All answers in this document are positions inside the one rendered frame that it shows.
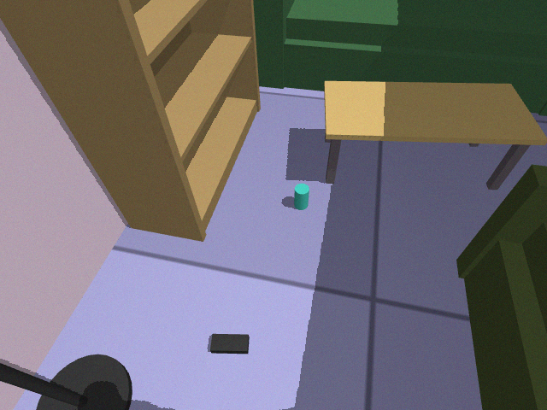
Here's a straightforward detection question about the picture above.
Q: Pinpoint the armchair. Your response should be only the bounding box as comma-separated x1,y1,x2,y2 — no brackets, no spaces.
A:
456,165,547,410

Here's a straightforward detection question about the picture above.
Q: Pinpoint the bookshelf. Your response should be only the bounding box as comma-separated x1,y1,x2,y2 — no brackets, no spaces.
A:
0,0,261,242

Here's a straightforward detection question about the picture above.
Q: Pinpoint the sofa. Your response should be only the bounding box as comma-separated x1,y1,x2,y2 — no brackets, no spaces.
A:
253,0,547,116

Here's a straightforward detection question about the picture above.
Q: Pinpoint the coffee table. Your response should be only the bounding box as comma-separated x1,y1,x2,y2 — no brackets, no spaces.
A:
324,81,547,190

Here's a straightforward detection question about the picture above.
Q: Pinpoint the floor lamp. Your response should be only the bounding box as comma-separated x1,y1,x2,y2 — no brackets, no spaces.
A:
0,354,132,410

